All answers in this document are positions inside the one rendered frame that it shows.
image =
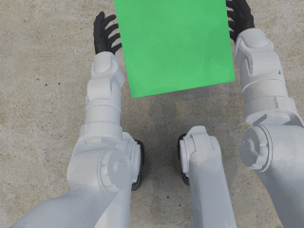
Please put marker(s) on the right robot upper arm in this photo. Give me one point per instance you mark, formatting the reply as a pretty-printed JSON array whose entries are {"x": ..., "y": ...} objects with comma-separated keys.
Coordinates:
[{"x": 276, "y": 153}]

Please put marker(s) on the robot right forearm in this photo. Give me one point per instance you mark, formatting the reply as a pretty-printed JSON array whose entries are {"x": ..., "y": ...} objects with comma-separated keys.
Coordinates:
[{"x": 262, "y": 81}]

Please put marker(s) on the carton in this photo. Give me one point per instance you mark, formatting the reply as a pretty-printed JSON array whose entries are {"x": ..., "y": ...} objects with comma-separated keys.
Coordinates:
[{"x": 174, "y": 45}]

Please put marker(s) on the robot left shin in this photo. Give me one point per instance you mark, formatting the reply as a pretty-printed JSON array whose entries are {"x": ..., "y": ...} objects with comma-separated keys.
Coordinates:
[{"x": 127, "y": 136}]

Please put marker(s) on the robot left hand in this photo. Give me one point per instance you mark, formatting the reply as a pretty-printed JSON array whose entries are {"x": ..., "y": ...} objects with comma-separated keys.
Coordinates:
[{"x": 101, "y": 41}]

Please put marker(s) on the left robot upper arm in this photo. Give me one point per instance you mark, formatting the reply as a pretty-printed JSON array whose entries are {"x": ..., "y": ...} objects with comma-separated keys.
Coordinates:
[{"x": 94, "y": 178}]

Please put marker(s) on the robot right hand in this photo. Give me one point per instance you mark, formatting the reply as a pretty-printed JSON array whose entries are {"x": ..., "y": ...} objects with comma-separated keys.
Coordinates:
[{"x": 241, "y": 14}]

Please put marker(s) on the right robot thigh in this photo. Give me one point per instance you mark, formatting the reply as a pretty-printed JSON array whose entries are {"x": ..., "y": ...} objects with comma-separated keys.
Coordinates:
[{"x": 211, "y": 203}]

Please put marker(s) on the robot left forearm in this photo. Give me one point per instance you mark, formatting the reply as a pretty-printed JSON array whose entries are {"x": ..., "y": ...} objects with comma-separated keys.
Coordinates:
[{"x": 103, "y": 105}]

